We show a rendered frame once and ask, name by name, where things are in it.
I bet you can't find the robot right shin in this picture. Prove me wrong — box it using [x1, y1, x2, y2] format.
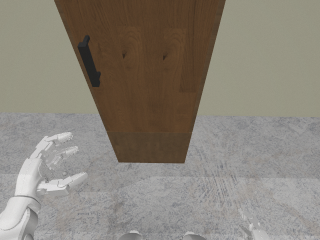
[183, 231, 194, 237]

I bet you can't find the robot left hand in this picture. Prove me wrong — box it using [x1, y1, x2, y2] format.
[14, 132, 88, 202]

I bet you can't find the cupboard door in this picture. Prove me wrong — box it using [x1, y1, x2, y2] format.
[59, 0, 219, 133]

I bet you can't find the robot right hand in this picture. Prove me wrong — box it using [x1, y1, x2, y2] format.
[236, 208, 270, 240]

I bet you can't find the handle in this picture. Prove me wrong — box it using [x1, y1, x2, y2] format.
[77, 35, 101, 87]

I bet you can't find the left robot forearm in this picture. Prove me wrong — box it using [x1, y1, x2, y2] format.
[0, 195, 42, 240]

